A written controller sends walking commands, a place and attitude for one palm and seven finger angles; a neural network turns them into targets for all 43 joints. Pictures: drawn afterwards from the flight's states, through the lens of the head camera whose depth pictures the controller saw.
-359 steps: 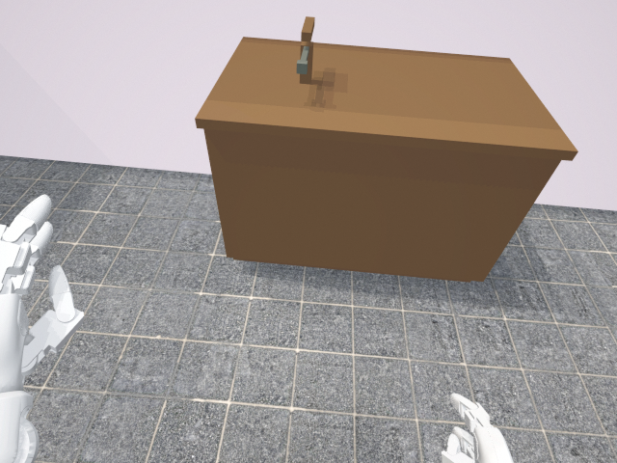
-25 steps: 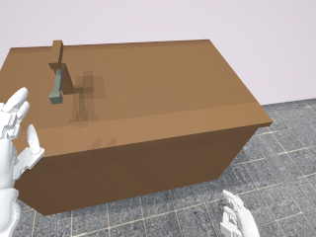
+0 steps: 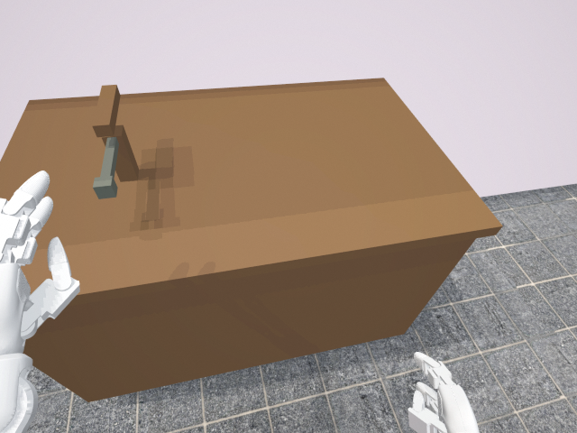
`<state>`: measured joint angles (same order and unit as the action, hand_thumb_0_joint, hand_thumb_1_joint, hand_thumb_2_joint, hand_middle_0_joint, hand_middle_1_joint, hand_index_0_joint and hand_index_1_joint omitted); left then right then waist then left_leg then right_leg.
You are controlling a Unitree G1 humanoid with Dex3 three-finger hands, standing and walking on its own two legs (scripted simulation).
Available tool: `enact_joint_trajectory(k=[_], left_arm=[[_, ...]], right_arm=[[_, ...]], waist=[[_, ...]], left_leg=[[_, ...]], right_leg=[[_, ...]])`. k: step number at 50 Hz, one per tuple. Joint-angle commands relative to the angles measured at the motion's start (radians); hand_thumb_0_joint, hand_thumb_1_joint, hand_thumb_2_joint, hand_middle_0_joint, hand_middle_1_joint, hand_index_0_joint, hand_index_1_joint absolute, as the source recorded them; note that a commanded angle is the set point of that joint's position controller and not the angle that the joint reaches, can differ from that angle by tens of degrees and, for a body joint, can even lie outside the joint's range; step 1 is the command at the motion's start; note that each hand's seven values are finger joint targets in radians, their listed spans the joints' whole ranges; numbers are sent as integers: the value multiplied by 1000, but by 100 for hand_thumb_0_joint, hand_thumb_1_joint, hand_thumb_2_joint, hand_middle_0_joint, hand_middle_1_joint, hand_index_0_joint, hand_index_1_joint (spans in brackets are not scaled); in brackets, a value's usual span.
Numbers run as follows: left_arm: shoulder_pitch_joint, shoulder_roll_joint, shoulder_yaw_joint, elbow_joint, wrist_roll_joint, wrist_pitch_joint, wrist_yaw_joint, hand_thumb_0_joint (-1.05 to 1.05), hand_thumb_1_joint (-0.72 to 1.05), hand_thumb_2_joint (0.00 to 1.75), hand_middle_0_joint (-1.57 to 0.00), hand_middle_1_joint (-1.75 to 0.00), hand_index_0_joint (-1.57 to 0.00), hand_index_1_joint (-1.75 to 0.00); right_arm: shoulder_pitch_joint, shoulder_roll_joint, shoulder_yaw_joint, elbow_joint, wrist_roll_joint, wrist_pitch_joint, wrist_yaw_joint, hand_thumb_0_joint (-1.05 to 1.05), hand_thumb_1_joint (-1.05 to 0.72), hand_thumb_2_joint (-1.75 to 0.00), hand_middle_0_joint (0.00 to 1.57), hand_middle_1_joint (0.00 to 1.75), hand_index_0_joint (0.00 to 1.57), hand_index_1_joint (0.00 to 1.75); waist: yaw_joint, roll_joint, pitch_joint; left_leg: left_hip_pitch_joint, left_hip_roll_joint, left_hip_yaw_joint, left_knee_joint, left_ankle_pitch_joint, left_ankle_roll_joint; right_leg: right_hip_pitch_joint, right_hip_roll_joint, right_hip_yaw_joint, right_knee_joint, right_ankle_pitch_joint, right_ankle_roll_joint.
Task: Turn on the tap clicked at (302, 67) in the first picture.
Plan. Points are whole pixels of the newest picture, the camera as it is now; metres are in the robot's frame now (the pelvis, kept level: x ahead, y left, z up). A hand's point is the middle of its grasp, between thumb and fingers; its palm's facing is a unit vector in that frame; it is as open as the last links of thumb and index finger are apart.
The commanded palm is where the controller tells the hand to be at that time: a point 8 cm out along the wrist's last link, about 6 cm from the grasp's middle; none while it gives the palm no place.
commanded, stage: look again from close up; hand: left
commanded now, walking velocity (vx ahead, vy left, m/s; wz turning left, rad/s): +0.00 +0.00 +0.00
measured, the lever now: (105, 187) +0.45 +0.36 +0.04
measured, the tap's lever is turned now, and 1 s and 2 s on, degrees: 0 0 0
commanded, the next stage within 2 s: shuffle to correct the standing spot in 0.12 s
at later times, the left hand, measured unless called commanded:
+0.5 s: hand (92, 278) +0.23 +0.24 +0.15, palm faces +0.40 -0.84 -0.36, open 7.4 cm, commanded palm +0.18 +0.27 +0.17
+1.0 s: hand (112, 231) +0.28 +0.24 +0.16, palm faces +0.35 -0.83 -0.43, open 7.4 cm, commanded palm +0.23 +0.28 +0.17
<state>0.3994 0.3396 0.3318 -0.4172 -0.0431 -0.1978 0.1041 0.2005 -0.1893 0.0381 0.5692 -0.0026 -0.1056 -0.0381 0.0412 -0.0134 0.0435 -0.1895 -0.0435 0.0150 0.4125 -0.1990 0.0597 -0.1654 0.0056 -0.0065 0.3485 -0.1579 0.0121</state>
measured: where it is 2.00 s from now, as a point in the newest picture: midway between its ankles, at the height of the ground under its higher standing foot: outside the picture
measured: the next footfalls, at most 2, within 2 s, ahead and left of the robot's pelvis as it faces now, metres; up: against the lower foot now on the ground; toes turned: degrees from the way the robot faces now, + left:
right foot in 1.08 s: +0.17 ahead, -0.07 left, +0.00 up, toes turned -3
left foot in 1.40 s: +0.16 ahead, +0.19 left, +0.00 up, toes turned +1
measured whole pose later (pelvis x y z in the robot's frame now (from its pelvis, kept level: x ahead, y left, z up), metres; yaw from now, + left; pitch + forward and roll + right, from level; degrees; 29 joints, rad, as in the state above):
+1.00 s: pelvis +0.06 +0.00 -0.02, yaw -2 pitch -2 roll +1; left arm 0.48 0.38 0.39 -0.49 -0.05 -0.22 0.11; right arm 0.24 -0.18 0.00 0.58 0.00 -0.09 -0.01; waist -0.01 -0.01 0.06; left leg -0.14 -0.08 0.07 0.56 -0.38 0.08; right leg -0.42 -0.02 -0.08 0.90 -0.41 -0.02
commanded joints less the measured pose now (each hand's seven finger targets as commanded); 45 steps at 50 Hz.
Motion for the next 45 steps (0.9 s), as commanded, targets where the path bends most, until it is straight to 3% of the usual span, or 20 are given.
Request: enact_joint_trajectory(k=[1,8,11,14,16,17,20,21,22,26,32,36,38,39,40,41,42,43,44,45], left_arm=[[-86,174,104,-206,-1,-63,18,0,90,90,-20,-30,-20,-30],[-72,160,93,-205,-2,-63,17,0,90,90,-20,-30,-20,-30],[-63,182,112,-201,-4,-61,18,0,90,90,-20,-30,-20,-30],[-63,165,94,-209,-2,-66,17,0,90,90,-20,-30,-20,-30],[-67,188,112,-226,-1,-68,20,0,90,90,-20,-30,-20,-30],[-65,169,99,-211,0,-68,21,0,90,90,-20,-30,-20,-30],[-77,170,100,-203,5,-69,24,0,90,90,-20,-30,-20,-30],[-88,188,116,-212,3,-70,25,0,90,90,-20,-30,-20,-30],[-90,168,99,-197,3,-71,24,0,90,90,-20,-30,-20,-30],[-119,185,108,-213,0,-77,23,0,90,90,-20,-30,-20,-30],[-21,210,155,-252,-13,-93,25,0,90,90,-20,-30,-20,-30],[18,231,185,-276,-23,-103,27,0,90,90,-20,-30,-20,-30],[15,226,186,-284,-25,-108,28,0,90,90,-20,-30,-20,-30],[8,236,198,-292,-24,-111,29,0,90,90,-20,-30,-20,-30],[5,236,202,-304,-27,-111,28,0,90,90,-20,-30,-20,-30],[10,240,209,-325,-32,-110,26,0,90,90,-20,-30,-20,-30],[23,226,191,-333,-26,-109,26,0,90,90,-20,-30,-20,-30],[23,212,172,-332,-20,-106,22,0,90,90,-20,-30,-20,-30],[13,215,170,-325,-10,-97,23,0,90,90,-20,-30,-20,-30],[11,200,156,-317,-8,-89,24,0,90,90,-20,-30,-20,-30]], right_arm=[[-101,-132,-57,-159,1,-51,-17,0,-90,-90,20,30,20,30],[-86,-130,-59,-155,3,-48,-16,0,-90,-90,20,30,20,30],[-95,-132,-60,-155,3,-49,-17,0,-90,-90,20,30,20,30],[-86,-141,-68,-150,0,-48,-14,0,-90,-90,20,30,20,30],[-100,-143,-70,-149,-5,-51,-17,0,-90,-90,20,30,20,30],[-94,-140,-69,-146,-6,-49,-19,0,-90,-90,20,30,20,30],[-89,-145,-74,-144,-6,-49,-19,0,-90,-90,20,30,20,30],[-97,-147,-75,-144,-8,-52,-21,0,-90,-90,20,30,20,30],[-88,-144,-73,-140,-8,-52,-20,0,-90,-90,20,30,20,30],[-91,-147,-76,-138,-4,-55,-15,0,-90,-90,20,30,20,30],[-83,-140,-79,-148,9,-43,-2,0,-90,-90,20,30,20,30],[-78,-139,-89,-151,20,-29,9,0,-90,-90,20,30,20,30],[-72,-135,-91,-149,21,-22,16,0,-90,-90,20,30,20,30],[-66,-133,-91,-144,20,-18,18,0,-90,-90,20,30,20,30],[-63,-132,-89,-141,21,-14,18,0,-90,-90,20,30,20,30],[-70,-141,-88,-141,22,-15,11,0,-90,-90,20,30,20,30],[-51,-139,-90,-144,19,-18,10,0,-90,-90,20,30,20,30],[-30,-132,-95,-142,7,-24,14,0,-90,-90,20,30,20,30],[-30,-138,-99,-135,-4,-25,17,0,-90,-90,20,30,20,30],[-26,-138,-101,-136,0,-26,19,0,-90,-90,20,30,20,30]], waist=[[-8,94,-108],[-10,53,-131],[-8,72,-118],[-16,73,-140],[-20,93,-127],[-20,80,-111],[-23,60,-78],[-26,49,-72],[-27,30,-69],[-32,56,-68],[-30,62,-149],[-35,-28,-167],[-36,-58,-157],[-42,-43,-151],[-52,5,-156],[-64,118,-168],[-74,222,-165],[-79,263,-146],[-78,224,-117],[-75,148,-91]], left_leg=[[-53,69,-85,-140,-6,-61],[-47,63,-84,-131,15,-58],[-39,57,-80,-133,33,-61],[-55,68,-84,-121,-84,-49],[-63,77,-90,-120,-197,-35],[-95,86,-106,-121,-250,-26],[-127,93,-113,-88,-310,-8],[-116,87,-97,-58,-269,-9],[-124,85,-96,-34,-240,-7],[-94,78,-76,34,-127,-6],[-83,97,-88,131,167,-1],[-143,51,-19,282,226,-26],[-169,35,-1,297,150,-30],[-141,37,-6,250,130,-27],[-59,50,-33,168,167,-17],[85,95,-111,96,321,7],[244,180,-234,49,536,34],[378,239,-331,12,650,50],[374,265,-347,1,609,66],[332,266,-321,1,568,85]], right_leg=[[93,-5,31,-39,56,-16],[117,-6,28,-44,76,-16],[98,-3,25,-51,75,-14],[104,-8,30,-19,-13,-26],[59,-8,42,-7,-102,-34],[54,-11,44,3,-145,-38],[6,-17,84,20,-212,-56],[-15,-25,104,19,-201,-64],[-12,-38,113,28,-193,-71],[-44,-53,146,84,-125,-88],[44,-70,93,243,159,-87],[111,-153,192,241,329,-131],[118,-202,245,234,344,-152],[90,-199,232,256,322,-145],[27,-159,171,317,292,-117],[-93,-75,65,437,267,-65],[-283,-6,-40,568,-25,-19],[-462,23,-65,649,-316,-17],[-515,5,-53,701,-351,-28],[-517,-9,-51,701,-336,-33]])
